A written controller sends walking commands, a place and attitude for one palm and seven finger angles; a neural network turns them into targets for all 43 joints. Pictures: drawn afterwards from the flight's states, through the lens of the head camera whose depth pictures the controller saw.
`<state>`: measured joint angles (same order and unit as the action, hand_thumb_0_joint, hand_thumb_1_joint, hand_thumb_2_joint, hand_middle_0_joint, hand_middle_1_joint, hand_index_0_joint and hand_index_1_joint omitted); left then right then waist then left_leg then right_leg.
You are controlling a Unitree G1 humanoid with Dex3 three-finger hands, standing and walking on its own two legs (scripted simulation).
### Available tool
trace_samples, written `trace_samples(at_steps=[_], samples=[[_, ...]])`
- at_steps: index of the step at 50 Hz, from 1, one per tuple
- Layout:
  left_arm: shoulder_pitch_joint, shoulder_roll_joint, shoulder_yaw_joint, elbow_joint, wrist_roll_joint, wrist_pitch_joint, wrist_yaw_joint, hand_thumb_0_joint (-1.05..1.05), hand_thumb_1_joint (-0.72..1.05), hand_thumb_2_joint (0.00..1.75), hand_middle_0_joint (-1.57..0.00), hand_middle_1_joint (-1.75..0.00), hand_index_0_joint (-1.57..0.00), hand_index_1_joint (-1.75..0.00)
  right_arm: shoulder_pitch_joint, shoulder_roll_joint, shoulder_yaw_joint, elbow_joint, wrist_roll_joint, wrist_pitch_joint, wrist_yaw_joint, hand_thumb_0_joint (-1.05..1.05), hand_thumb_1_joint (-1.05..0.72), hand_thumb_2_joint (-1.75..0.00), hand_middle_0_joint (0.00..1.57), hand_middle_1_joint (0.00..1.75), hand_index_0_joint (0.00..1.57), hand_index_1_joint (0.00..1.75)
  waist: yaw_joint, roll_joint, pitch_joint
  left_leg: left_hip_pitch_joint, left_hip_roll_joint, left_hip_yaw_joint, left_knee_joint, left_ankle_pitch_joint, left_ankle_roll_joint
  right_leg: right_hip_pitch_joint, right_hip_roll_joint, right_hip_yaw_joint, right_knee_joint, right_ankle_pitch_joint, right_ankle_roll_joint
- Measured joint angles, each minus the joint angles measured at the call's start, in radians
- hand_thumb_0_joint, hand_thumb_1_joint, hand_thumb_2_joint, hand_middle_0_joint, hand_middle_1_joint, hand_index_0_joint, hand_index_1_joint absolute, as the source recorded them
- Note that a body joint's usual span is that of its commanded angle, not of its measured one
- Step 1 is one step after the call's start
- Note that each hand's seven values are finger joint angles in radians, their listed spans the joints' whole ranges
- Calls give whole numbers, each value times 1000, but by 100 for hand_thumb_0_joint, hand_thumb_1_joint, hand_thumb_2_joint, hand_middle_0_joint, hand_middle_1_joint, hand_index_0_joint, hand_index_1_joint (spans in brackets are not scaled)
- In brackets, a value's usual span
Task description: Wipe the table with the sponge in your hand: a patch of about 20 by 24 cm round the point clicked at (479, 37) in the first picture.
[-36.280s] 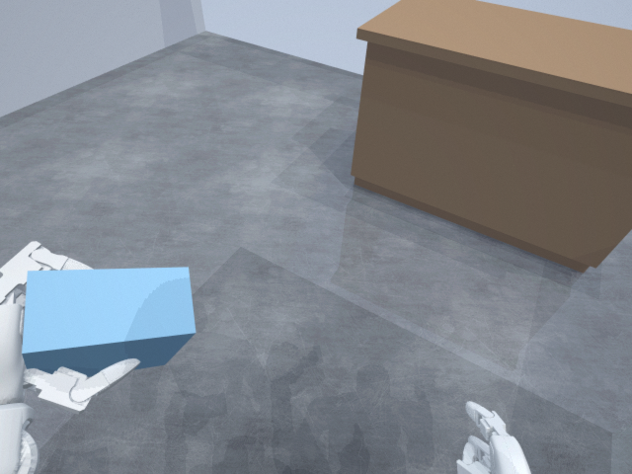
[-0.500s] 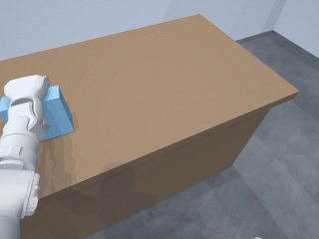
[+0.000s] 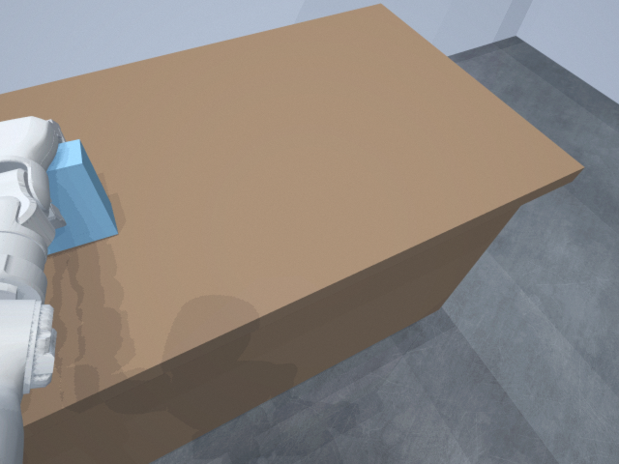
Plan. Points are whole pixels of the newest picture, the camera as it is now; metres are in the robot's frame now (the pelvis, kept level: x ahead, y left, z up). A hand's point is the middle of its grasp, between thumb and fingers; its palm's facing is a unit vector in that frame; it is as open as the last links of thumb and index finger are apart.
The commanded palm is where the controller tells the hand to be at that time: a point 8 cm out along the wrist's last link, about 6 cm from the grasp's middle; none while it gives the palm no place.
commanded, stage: wipe forward along the middle lane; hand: left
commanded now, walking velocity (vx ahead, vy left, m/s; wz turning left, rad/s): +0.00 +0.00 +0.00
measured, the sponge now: (52, 213) +0.44 +0.35 +0.05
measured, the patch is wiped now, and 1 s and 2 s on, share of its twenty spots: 1.00 1.00 1.00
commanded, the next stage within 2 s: slide back across to the first lane in 0.06 s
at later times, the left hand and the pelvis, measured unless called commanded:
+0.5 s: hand (18, 170) +0.46 +0.38 +0.10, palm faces -0.12 -0.03 -0.99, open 10.6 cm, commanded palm +0.45 +0.38 +0.15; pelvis +0.02 +0.01 +0.00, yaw -1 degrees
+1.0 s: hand out of the picture +0.42 +0.43 +0.10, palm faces -0.14 -0.02 -0.99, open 10.6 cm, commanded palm +0.41 +0.41 +0.15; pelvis +0.02 +0.02 +0.00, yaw +1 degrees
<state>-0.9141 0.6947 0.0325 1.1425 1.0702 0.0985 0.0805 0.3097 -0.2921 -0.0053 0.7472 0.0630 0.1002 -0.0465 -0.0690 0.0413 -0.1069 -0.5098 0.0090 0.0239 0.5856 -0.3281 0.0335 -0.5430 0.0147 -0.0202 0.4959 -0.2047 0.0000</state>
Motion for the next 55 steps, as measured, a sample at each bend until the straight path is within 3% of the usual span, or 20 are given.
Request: trace_samples(at_steps=[10,26,32,40,48,55], samples=[[-71,50,11,49,30,-7,-29,3,-55,103,-69,-130,-70,-130,11,1,3,-11,-9,5,-1,0,-91,-90,20,30,20,30,-23,-4,4,-39,3,-1,20,-11,3,-32,3,-1,6,-3,3],[45,73,105,-32,22,-52,-36,2,-54,104,-68,-131,-69,-131,20,-5,-2,-5,-2,40,8,0,-91,-90,20,30,20,30,-12,3,9,38,3,6,-21,-20,9,44,4,7,-38,-8,8],[74,99,112,-45,20,-64,-67,2,-54,104,-68,-131,-69,-131,-6,-9,-6,-16,1,42,7,0,-91,-90,20,30,20,30,6,6,16,65,-1,3,-40,-17,12,74,1,5,-61,-4,11],[115,112,119,-90,12,-135,-110,1,-54,104,-67,-132,-68,-132,-30,-12,-15,-24,0,49,-2,0,-91,-90,20,30,20,30,37,2,21,85,-8,-7,-49,-16,17,100,-6,-5,-75,-5,12],[153,112,149,-133,10,-184,-98,1,-54,104,-67,-132,-68,-132,-45,-10,-21,-29,-4,58,5,0,-91,-90,20,30,20,30,53,-3,27,78,-13,-9,-41,-15,21,96,-10,-6,-71,-2,10],[189,76,117,-177,-13,-156,-64,1,-53,104,-67,-132,-67,-132,-37,-5,-24,-21,0,61,17,0,-91,-90,20,30,20,30,64,3,24,79,-20,-10,-37,-11,26,99,-17,-7,-67,0,11]])
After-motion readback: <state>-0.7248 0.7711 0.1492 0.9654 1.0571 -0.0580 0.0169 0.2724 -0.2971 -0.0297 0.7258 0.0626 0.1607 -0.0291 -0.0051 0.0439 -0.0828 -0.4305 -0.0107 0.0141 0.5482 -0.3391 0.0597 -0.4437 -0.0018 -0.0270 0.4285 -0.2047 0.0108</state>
